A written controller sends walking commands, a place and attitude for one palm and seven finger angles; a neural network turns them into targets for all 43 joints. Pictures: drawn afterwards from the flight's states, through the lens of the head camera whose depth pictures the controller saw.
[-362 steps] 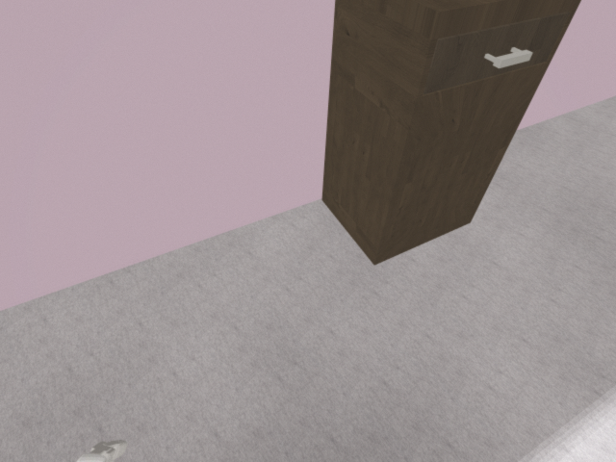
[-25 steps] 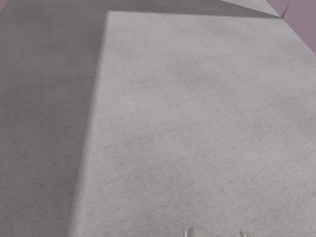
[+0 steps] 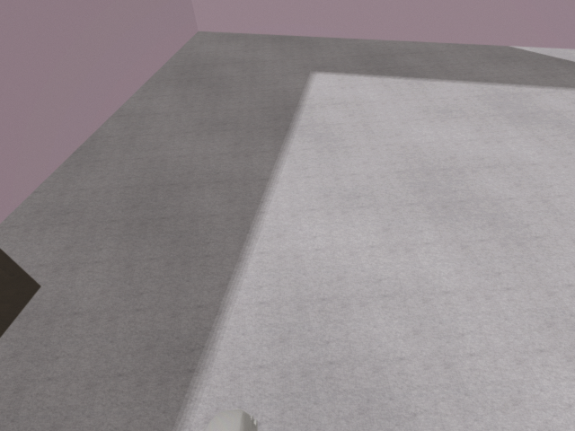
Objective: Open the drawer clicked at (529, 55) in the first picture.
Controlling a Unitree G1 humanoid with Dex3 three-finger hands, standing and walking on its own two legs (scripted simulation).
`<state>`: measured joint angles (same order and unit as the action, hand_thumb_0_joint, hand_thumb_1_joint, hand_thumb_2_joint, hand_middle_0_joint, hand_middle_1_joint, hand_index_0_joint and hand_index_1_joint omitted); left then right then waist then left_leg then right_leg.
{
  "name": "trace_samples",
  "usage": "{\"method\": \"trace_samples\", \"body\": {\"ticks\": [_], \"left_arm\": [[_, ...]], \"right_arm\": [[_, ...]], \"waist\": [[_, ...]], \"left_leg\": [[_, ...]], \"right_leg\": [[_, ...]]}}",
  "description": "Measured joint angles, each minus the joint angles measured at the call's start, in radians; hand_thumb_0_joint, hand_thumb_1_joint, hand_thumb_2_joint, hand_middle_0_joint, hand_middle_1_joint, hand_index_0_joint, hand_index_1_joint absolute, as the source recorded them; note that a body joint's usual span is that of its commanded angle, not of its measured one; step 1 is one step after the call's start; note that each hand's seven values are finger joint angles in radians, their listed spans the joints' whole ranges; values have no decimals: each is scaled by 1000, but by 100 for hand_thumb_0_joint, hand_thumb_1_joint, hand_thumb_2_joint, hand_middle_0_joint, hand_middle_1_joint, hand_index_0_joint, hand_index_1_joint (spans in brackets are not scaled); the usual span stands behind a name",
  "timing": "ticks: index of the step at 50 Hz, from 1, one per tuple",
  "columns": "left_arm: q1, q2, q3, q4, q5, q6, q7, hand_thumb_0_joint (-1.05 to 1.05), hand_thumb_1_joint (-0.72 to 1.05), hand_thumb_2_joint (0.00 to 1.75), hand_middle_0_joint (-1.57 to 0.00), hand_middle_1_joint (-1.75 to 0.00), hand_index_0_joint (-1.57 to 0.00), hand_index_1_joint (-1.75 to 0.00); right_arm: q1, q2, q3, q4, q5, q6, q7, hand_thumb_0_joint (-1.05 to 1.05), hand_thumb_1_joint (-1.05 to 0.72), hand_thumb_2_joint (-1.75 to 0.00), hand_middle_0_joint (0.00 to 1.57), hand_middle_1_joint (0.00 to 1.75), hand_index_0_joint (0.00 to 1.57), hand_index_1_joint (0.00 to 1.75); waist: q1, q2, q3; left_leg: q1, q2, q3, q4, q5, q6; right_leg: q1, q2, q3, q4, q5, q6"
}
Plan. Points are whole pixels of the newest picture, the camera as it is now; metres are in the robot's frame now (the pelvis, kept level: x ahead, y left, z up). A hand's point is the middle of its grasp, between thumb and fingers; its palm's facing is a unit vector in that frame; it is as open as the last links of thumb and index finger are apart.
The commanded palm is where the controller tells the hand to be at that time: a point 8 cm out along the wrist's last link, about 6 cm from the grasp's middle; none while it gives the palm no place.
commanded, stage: walk to a spot facing it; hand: left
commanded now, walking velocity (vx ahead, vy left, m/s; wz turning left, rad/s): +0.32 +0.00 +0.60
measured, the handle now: out of the picture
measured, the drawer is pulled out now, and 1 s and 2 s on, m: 0.00 0.00 0.00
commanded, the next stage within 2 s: turn to face it in 1.24 s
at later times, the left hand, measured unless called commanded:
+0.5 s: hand (120, 407) +0.20 +0.31 -0.18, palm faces +0.28 -0.94 -0.17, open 7.4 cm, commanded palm none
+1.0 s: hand (165, 261) +0.50 +0.31 -0.17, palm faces +0.26 -0.95 -0.17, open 7.4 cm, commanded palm none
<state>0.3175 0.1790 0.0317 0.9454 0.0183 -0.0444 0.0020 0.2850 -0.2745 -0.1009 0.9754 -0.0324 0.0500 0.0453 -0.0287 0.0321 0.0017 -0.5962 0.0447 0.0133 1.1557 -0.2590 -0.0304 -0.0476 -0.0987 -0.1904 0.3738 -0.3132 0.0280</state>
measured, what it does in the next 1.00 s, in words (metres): walks ahead, turning left: left foot, then right foot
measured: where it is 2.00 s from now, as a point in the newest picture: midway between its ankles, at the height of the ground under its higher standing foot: (245, 307)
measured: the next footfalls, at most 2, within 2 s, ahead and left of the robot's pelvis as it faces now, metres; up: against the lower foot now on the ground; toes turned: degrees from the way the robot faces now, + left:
left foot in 0.26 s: +0.23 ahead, +0.16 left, +0.00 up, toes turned +17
right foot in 0.90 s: +0.56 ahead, +0.06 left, +0.00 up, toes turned +8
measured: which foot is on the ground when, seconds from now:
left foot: up 0.00-0.24, down 0.26-0.92, up 0.94-1.00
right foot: down 0.00-0.24, up 0.26-0.88, down 0.90-1.00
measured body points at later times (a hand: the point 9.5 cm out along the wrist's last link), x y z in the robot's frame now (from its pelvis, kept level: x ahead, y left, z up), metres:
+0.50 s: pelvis +0.20 +0.11 -0.01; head +0.20 +0.13 +0.44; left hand +0.19 +0.36 -0.16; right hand +0.34 -0.10 -0.14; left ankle +0.19 +0.15 -0.74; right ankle +0.26 -0.05 -0.65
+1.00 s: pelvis +0.44 +0.12 -0.02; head +0.46 +0.11 +0.43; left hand +0.49 +0.36 -0.16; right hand +0.37 -0.12 -0.17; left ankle +0.28 +0.18 -0.64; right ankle +0.52 +0.06 -0.74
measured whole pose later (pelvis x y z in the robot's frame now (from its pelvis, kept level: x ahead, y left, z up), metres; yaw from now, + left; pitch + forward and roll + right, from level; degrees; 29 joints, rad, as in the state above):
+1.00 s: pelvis +0.44 +0.12 -0.02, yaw +16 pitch -3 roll +0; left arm 0.14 0.15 0.03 0.99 0.01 -0.07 -0.01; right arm 0.51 -0.12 -0.05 1.18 0.00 -0.03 -0.02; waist -0.05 0.01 0.08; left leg -0.26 0.00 0.02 1.21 -0.42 0.05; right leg -0.32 -0.01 -0.16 0.60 -0.24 -0.08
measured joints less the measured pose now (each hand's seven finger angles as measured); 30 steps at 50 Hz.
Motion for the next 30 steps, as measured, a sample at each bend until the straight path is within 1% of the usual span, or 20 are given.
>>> {"method": "trace_samples", "body": {"ticks": [2, 4, 7, 9, 10, 11, 12, 13, 14, 15, 16, 17, 18, 19, 21, 24, 27, 30], "left_arm": [[35, -4, -2, 25, 2, -3, 4, 0, 90, 89, -21, -30, -20, -30], [68, -5, -2, 48, 5, -5, 8, 0, 90, 89, -20, -30, -20, -30], [113, -4, -2, 76, 8, -5, 11, 0, 90, 89, -20, -30, -20, -30], [138, -1, -2, 92, 10, -5, 11, 0, 90, 89, -20, -30, -20, -30], [150, 2, -2, 100, 10, -5, 10, 0, 90, 89, -20, -30, -20, -30], [162, 5, -2, 108, 11, -3, 8, 0, 90, 89, -20, -30, -20, -30], [175, 7, -2, 118, 9, 0, 5, 0, 90, 89, -20, -30, -20, -30], [183, 7, 0, 129, 5, 5, 0, 0, 90, 89, -21, -30, -20, -30], [172, 10, 2, 136, -1, 18, -7, 0, 90, 89, -21, -30, -20, -30], [153, 15, 4, 137, -7, 32, -11, 1, 90, 89, -21, -30, -20, -30], [130, 21, 6, 135, -12, 41, -12, 1, 90, 89, -21, -30, -20, -30], [107, 26, 10, 130, -14, 43, -11, 1, 90, 89, -21, -30, -20, -30], [82, 30, 15, 124, -12, 42, -10, 1, 90, 89, -21, -30, -20, -30], [55, 33, 18, 116, -8, 39, -10, 1, 91, 89, -20, -30, -20, -30], [2, 36, 21, 91, 0, 34, -11, 1, 91, 89, -20, -30, -20, -30], [-64, 31, 22, 51, 8, 29, -10, 1, 91, 89, -20, -30, -20, -30], [-113, 17, 19, 27, 10, 32, -15, 0, 91, 89, -20, -30, -20, -30], [-150, 8, 19, 19, 9, 39, -19, 0, 91, 89, -20, -30, -20, -30]], "right_arm": [[-26, -4, 0, -8, 2, 1, 3, 1, -91, -90, 19, 30, 20, 30], [-57, -4, 3, -14, 3, 4, 6, 1, -91, -90, 19, 30, 20, 30], [-113, 2, 16, -25, 4, 4, 14, 1, -92, -90, 19, 30, 20, 30], [-155, 8, 26, -36, 4, -3, 18, 1, -92, -90, 19, 30, 20, 30], [-175, 11, 30, -45, 4, -12, 18, 1, -92, -90, 19, 30, 20, 30], [-190, 14, 34, -54, 3, -24, 17, 1, -92, -90, 19, 30, 20, 30], [-201, 14, 38, -66, 2, -39, 15, 1, -92, -90, 19, 30, 20, 30], [-207, 12, 41, -77, -1, -56, 11, 1, -92, -90, 19, 30, 20, 30], [-213, 14, 41, -85, -1, -73, 3, 1, -92, -90, 19, 30, 20, 30], [-217, 18, 43, -86, 6, -84, -5, 1, -92, -90, 19, 30, 20, 30], [-217, 25, 48, -82, 12, -89, -12, 1, -92, -90, 19, 30, 20, 30], [-213, 32, 52, -76, 15, -92, -20, 1, -91, -90, 19, 30, 20, 30], [-204, 41, 56, -70, 16, -95, -27, 1, -91, -90, 19, 30, 20, 30], [-192, 51, 60, -62, 16, -100, -33, 1, -91, -90, 19, 30, 20, 30], [-161, 70, 66, -44, 15, -108, -40, 1, -91, -90, 20, 30, 20, 30], [-105, 95, 65, -14, 20, -115, -47, 0, -92, -90, 20, 30, 21, 30], [-47, 97, 56, 14, 24, -119, -52, 0, -94, -90, 20, 30, 21, 30], [13, 104, 56, 41, 26, -122, -56, 0, -94, -90, 20, 30, 21, 30]], "waist": [[5, -2, 18], [15, -7, 38], [40, -17, 67], [61, -26, 88], [70, -33, 98], [76, -42, 106], [77, -46, 110], [70, -43, 111], [65, -43, 118], [70, -43, 128], [76, -46, 132], [80, -48, 129], [80, -49, 122], [77, -51, 115], [69, -54, 95], [55, -58, 58], [39, -63, 23], [20, -68, 4]], "left_leg": [[-35, 21, 8, -10, 36, -3], [-54, 36, 25, -59, 58, -2], [-46, 49, 66, -206, 80, 10], [-15, 43, 96, -318, 66, 28], [8, 32, 111, -369, 47, 41], [37, 14, 126, -415, 26, 57], [80, -6, 136, -472, 24, 73], [103, -21, 136, -495, 65, 96], [92, -34, 130, -449, 54, 117], [97, -42, 126, -415, 21, 131], [120, -49, 127, -412, -7, 139], [150, -56, 126, -428, -23, 143], [184, -62, 124, -458, -25, 137], [219, -70, 120, -493, -19, 132], [287, -86, 107, -567, -7, 140], [377, -107, 87, -668, 9, 149], [456, -127, 72, -753, 16, 152], [526, -140, 58, -821, 13, 149]], "right_leg": [[41, -8, -33, -25, -10, 10], [77, -14, -65, -41, -26, 22], [122, -23, -108, -52, -57, 46], [144, -33, -131, -42, -86, 67], [151, -44, -140, -24, -108, 81], [151, -62, -148, 15, -137, 93], [136, -85, -151, 94, -171, 98], [96, -112, -144, 229, -195, 93], [22, -122, -82, 420, -210, 82], [-60, -109, -3, 608, -211, 68], [-137, -93, 58, 759, -193, 56], [-209, -78, 96, 867, -164, 47], [-274, -71, 114, 930, -131, 42], [-329, -70, 121, 953, -99, 39], [-417, -73, 124, 923, -50, 39], [-504, -74, 130, 825, 29, 44], [-555, -71, 139, 745, 119, 53], [-579, -62, 145, 681, 182, 57]]}}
